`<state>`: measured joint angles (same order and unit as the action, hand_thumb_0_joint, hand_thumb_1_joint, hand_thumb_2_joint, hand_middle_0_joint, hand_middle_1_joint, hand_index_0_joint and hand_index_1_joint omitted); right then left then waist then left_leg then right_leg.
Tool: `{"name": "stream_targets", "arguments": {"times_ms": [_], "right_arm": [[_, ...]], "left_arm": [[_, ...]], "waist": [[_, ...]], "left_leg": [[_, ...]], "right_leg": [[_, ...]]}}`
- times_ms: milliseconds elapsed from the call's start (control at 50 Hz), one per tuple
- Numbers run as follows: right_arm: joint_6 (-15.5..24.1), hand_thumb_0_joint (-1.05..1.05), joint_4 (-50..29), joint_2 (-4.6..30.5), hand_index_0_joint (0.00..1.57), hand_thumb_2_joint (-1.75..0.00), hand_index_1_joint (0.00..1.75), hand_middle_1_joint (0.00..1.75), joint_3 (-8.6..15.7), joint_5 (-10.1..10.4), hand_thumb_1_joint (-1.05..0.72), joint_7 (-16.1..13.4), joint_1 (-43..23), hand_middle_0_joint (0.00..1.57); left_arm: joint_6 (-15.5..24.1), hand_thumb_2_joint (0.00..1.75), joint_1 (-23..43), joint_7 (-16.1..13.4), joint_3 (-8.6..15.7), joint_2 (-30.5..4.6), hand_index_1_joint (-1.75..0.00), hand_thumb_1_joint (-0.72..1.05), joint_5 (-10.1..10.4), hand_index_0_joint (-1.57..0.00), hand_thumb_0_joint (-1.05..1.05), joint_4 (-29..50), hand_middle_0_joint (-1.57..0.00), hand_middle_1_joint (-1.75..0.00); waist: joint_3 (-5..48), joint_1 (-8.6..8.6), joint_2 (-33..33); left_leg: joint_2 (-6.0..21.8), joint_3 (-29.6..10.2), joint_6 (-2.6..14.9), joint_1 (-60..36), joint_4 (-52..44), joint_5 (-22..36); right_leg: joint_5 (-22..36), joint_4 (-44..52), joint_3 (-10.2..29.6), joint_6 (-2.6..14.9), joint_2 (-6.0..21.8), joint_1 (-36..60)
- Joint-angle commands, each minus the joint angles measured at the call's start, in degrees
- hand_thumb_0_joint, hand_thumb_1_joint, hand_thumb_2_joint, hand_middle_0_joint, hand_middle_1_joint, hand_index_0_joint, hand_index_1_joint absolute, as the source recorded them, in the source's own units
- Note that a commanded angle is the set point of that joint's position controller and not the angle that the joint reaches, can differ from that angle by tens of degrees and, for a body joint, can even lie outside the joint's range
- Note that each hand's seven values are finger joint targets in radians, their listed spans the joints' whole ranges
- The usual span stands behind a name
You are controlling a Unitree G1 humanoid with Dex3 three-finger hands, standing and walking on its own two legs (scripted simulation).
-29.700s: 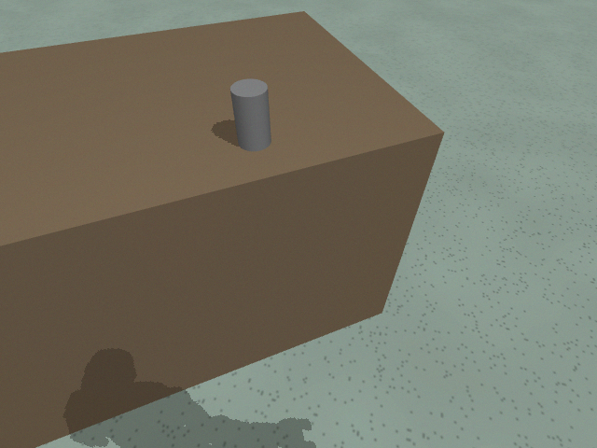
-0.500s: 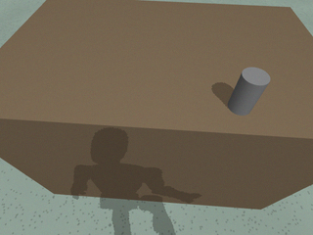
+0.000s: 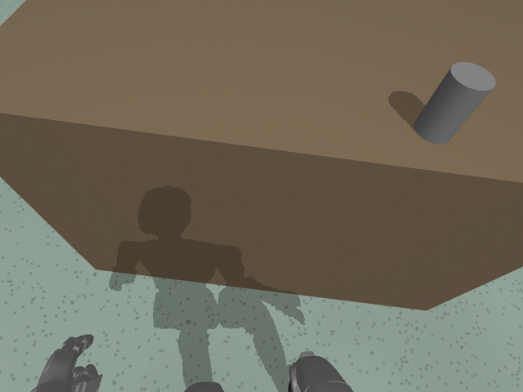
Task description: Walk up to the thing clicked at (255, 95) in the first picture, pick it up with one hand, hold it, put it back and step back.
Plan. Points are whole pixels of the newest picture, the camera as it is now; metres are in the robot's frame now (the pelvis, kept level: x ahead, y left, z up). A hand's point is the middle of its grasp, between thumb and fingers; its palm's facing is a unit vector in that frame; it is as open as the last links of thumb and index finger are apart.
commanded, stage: step back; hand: right
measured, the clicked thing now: (450, 105) +0.55 -0.30 +0.11
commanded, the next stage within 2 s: none
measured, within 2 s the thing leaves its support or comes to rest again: neither
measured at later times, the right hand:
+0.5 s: hand out of the picture +0.00 -0.25 -0.14, palm faces +0.10 +0.93 -0.35, open 7.3 cm
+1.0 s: hand out of the picture -0.15 -0.24 -0.11, palm faces +0.02 +0.89 -0.46, open 7.3 cm
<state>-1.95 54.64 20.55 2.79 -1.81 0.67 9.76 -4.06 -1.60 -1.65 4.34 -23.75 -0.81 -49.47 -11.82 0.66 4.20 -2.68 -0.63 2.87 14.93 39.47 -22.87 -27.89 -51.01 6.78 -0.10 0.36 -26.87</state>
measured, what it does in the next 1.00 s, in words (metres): walks backwards: right foot, then left foot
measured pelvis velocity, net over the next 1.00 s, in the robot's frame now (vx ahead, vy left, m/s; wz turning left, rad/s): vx -0.23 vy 0.04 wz -0.08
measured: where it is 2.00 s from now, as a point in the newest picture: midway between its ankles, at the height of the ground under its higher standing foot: outside the picture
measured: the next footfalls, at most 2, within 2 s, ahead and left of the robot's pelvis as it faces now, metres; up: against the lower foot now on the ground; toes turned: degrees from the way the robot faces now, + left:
right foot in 0.38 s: -0.05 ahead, -0.09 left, +0.00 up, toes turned -3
left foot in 0.76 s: -0.14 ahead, +0.15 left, +0.00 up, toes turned -5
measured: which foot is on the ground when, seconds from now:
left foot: down 0.00-0.44, up 0.46-0.74, down 0.76-1.00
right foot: up 0.00-0.36, down 0.38-0.80, up 0.82-1.00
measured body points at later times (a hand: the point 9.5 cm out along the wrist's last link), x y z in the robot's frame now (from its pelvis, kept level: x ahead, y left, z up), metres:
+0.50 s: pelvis -0.09 +0.01 +0.01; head -0.04 +0.00 +0.45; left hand +0.03 +0.32 -0.11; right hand +0.00 -0.30 -0.12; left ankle -0.05 +0.10 -0.70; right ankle -0.09 -0.08 -0.72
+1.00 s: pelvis -0.23 +0.04 +0.02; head -0.17 +0.07 +0.46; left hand -0.10 +0.35 -0.12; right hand -0.15 -0.28 -0.08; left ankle -0.18 +0.15 -0.72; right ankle -0.28 -0.13 -0.62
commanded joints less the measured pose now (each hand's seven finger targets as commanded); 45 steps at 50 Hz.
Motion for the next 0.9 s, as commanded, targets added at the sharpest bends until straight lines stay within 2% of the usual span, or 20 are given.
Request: {"name": "stream_targets", "arguments": {"times_ms": [0, 40, 120, 160, 200, 300, 360, 380, 420, 440, 500, 540, 640, 700, 740, 760, 780, 800, 820, 880], "right_arm": [[1.33, 0.0, -6.38, 17.21, 0.2, -0.9, 0.3, 0.3, 4.16, -0.94, -0.9, -2.33, -4.31, 0.2], [1.4, 0.0, -6.8, 14.12, 0.2, -0.9, 0.3, 0.3, 3.59, -0.05, -0.9, -3.03, -4.74, 0.2], [1.08, 0.0, -6.73, 12.68, 0.2, -0.9, 0.3, 0.3, 3.86, 0.53, -0.9, -3.38, 0.06, 0.2], [0.98, 0.0, -7.11, 13.78, 0.2, -0.9, 0.3, 0.3, 4.26, 0.65, -0.9, -3.37, 0.8, 0.2], [0.91, 0.0, -7.52, 14.07, 0.2, -0.9, 0.3, 0.3, 4.44, 0.53, -0.9, -3.26, 1.62, 0.2], [0.9, 0.0, -9.49, 15.4, 0.2, -0.9, 0.3, 0.3, 4.62, 0.87, -0.9, -2.65, -2.71, 0.2], [0.88, 0.0, -9.88, 15.06, 0.2, -0.9, 0.3, 0.3, 4.16, 1.39, -0.9, -2.36, -4.9, 0.2], [0.98, 0.0, -9.94, 14.36, 0.2, -0.9, 0.3, 0.3, 3.88, 1.75, -0.9, -2.25, -4.55, 0.2], [0.86, 0.0, -10.03, 11.8, 0.2, -0.9, 0.3, 0.3, 3.3, 1.93, -0.9, -2.45, -6.78, 0.2], [0.45, 0.0, -9.47, 12.37, 0.2, -0.9, 0.3, 0.3, 3.5, 1.74, -0.9, -2.52, -6.09, 0.2], [0.49, 0.0, -7.49, 12.39, 0.2, -0.9, 0.3, 0.3, 2.85, 2.09, -0.9, -2.23, -1.24, 0.2], [0.84, 0.0, -7.31, 12.12, 0.2, -0.9, 0.3, 0.3, 2.48, 2.12, -0.9, -2.56, 0.44, 0.2], [1.91, 0.0, -9.33, 11.17, 0.2, -0.9, 0.3, 0.3, 1.78, 1.63, -0.9, -3.29, 0.72, 0.2], [2.29, 0.0, -8.45, 10.82, 0.2, -0.9, 0.3, 0.3, 2.38, 0.97, -0.9, -3.19, 3.26, 0.2], [2.32, 0.0, -6.96, 11.8, 0.2, -0.9, 0.3, 0.3, 3.35, 0.42, -0.9, -3.03, 6.09, 0.2], [2.37, 0.0, -7.17, 14.48, 0.2, -0.9, 0.3, 0.3, 4.18, -0.25, -0.9, -3.03, 5.65, 0.2], [2.4, 0.0, -7.89, 19.77, 0.2, -0.9, 0.3, 0.3, 5.25, -0.87, -0.9, -2.92, 4.44, 0.2], [2.2, 0.0, -9.36, 24.29, 0.2, -0.9, 0.3, 0.3, 6.01, -0.59, -0.9, -2.61, 1.12, 0.2], [2.91, 0.0, -10.16, 23.37, 0.2, -0.9, 0.3, 0.3, 5.98, -0.5, -0.9, -3.19, -3.27, 0.2], [3.24, 0.0, -10.99, 15.81, 0.2, -0.9, 0.3, 0.3, 3.66, -0.78, -0.9, -3.25, -6.91, 0.2]], "left_arm": [[0.77, 0.9, -1.53, -1.02, 2.54, -9.92, -0.3, 0.9, 0.83, -0.2, 0.0, 3.58, -0.2, -0.3], [0.93, 0.9, -6.67, -0.6, 2.09, -8.74, -0.3, 0.9, 0.96, -0.2, 0.0, 3.32, -0.2, -0.3], [1.65, 0.9, -5.66, -0.38, 1.96, -7.79, -0.3, 0.9, 0.06, -0.2, 0.0, 4.32, -0.2, -0.3], [1.67, 0.9, -5.43, -0.28, 2.0, -8.12, -0.3, 0.9, 0.0, -0.2, 0.0, 4.67, -0.2, -0.3], [1.7, 0.9, -5.22, -0.12, 2.1, -8.25, -0.3, 0.9, -0.14, -0.2, 0.0, 4.8, -0.2, -0.3], [2.2, 0.9, -10.2, 0.5, 2.29, -8.12, -0.3, 0.9, -1.13, -0.2, 0.0, 3.44, -0.2, -0.3], [2.71, 0.9, -14.13, 0.85, 2.64, -7.99, -0.3, 0.9, -1.58, -0.2, 0.0, 2.36, -0.2, -0.3], [3.09, 0.9, -13.98, 0.84, 3.07, -9.68, -0.3, 0.9, -1.94, -0.2, 0.0, 2.7, -0.2, -0.3], [2.83, 0.9, -9.35, 1.25, 4.2, -14.23, -0.3, 0.9, -1.06, -0.2, 0.0, 4.92, -0.2, -0.3], [3.21, 0.9, -7.47, 1.05, 4.09, -14.58, -0.3, 0.9, -1.67, -0.2, 0.0, 6.81, -0.2, -0.3], [3.52, 0.9, -5.28, 0.38, 3.47, -10.53, -0.3, 0.9, -0.9, -0.2, 0.0, 8.88, -0.2, -0.3], [3.2, 0.9, -4.55, 0.31, 3.72, -10.03, -0.3, 0.9, -1.23, -0.2, 0.0, 9.32, -0.2, -0.3], [2.26, 0.9, -8.35, 0.11, 3.91, -9.61, -0.3, 0.9, -1.84, -0.2, 0.0, 10.48, -0.2, -0.3], [1.24, 0.9, -8.05, 0.55, 3.7, -10.18, -0.3, 0.9, -1.29, -0.2, 0.0, 10.93, -0.2, -0.3], [0.46, 0.9, -5.39, 1.07, 3.32, -10.49, -0.3, 0.9, -0.79, -0.2, 0.0, 11.67, -0.2, -0.3], [0.25, 0.9, -5.98, 1.31, 2.73, -8.95, -0.3, 0.9, -0.64, -0.2, 0.0, 12.1, -0.2, -0.3], [0.41, 0.9, -5.17, 1.43, 2.43, -7.06, -0.3, 0.9, -0.42, -0.2, 0.0, 12.65, -0.2, -0.3], [0.45, 0.9, -1.11, 0.73, 4.03, -9.57, -0.3, 0.9, -0.95, -0.2, 0.0, 12.94, -0.2, -0.3], [0.21, 0.9, -1.19, 0.58, 4.56, -11.27, -0.3, 0.9, -1.42, -0.2, 0.0, 12.05, -0.2, -0.3], [0.08, 0.9, -9.57, 1.29, 4.56, -9.1, -0.3, 0.9, -0.03, -0.2, 0.0, 8.09, -0.2, -0.3]], "waist": [[11.68, -0.84, -12.18], [13.3, -2.95, -12.7], [13.7, 0.49, -11.71], [13.42, 1.44, -11.05], [13.45, 2.11, -11.34], [14.78, -0.01, -11.5], [15.61, -2.06, -7.53], [16.37, -1.73, -2.83], [9.76, -2.37, 9.69], [7.96, -3.08, 10.97], [8.88, -1.02, 1.59], [11.64, -1.18, 0.77], [16.94, -3.48, 5.07], [17.81, -2.4, 6.02], [16.84, -0.31, 2.8], [16.37, -0.37, -1.97], [14.46, 0.09, -14.07], [11.53, 2.89, -18.74], [8.41, 0.96, -16.36], [9.46, -4.53, -9.68]], "left_leg": [[14.8, -14.38, 3.09, -7.05, -15.82, 41.97], [12.28, -9.64, 0.46, -13.99, -13.04, 45.01], [12.9, -9.21, 2.38, -18.8, -12.51, 43.96], [15.56, -10.51, 5.46, -18.01, -12.96, 42.09], [16.16, -11.15, 5.59, -17.06, -13.23, 39.75], [18.96, -13.79, 8.43, -10.15, -13.38, 27.98], [17.27, -12.23, 5.74, -4.08, -10.65, 23.41], [14.51, -9.94, 3.83, -0.23, -8.08, 20.33], [-0.27, -0.35, -2.5, 5.68, 7.12, -0.87], [-2.34, -3.67, -3.05, 5.77, 19.56, -12.57], [-3.76, -8.98, -2.65, 8.41, 25.53, -8.96], [-4.7, -7.44, -3.45, 9.42, 26.47, -6.58], [0.53, -3.52, -4.52, 12.73, 7.93, -7.77], [0.96, -0.08, -3.55, 5.79, -7.66, 0.07], [1.07, 0.56, -2.38, -2.78, -16.17, 12.83], [7.0, -7.88, 0.15, -6.06, -17.63, 12.41], [19.61, -25.0, 5.52, -7.2, -20.97, 16.51], [28.81, -33.05, 14.52, 5.75, -24.68, 18.06], [30.71, -34.56, 16.01, 10.8, -25.07, 17.51], [16.84, -12.34, 8.19, 1.41, -18.11, 29.19]], "right_leg": [[-2.03, -16.68, 7.72, 1.44, -6.18, -5.28], [3.72, -16.03, 4.92, 1.6, -6.32, -7.08], [3.18, -7.0, 2.26, -0.97, -5.6, -4.43], [1.55, -3.38, 1.58, -1.19, -4.88, -2.49], [1.54, 1.52, 0.35, -0.76, -3.91, -0.05], [3.89, 12.41, -3.46, 1.32, -1.62, 8.79], [15.35, 22.21, -3.15, 3.04, -1.0, 16.22], [22.36, 22.13, 1.63, 4.58, 2.2, 18.61], [27.03, 30.69, 19.06, 15.49, 15.76, 10.73], [29.04, 33.47, 24.36, 19.1, 21.01, 6.51], [40.14, 29.04, 12.01, 14.56, 14.83, 9.85], [40.8, 26.86, 8.04, 12.44, 11.56, 13.65], [46.3, 21.25, 6.39, 12.71, 12.23, 29.1], [42.74, 16.95, 4.66, 10.64, 10.36, 27.4], [30.97, 15.4, 3.44, 7.53, 8.61, 18.18], [21.5, 13.1, 2.9, 5.18, 5.7, 10.1], [3.91, 3.6, -1.31, 2.21, -2.8, -1.42], [-9.05, -10.41, 0.72, 0.45, -5.6, 1.98], [-7.74, -20.09, 6.06, 0.66, -3.61, 3.49], [0.33, -24.47, 6.32, 1.2, -7.01, -1.76]]}}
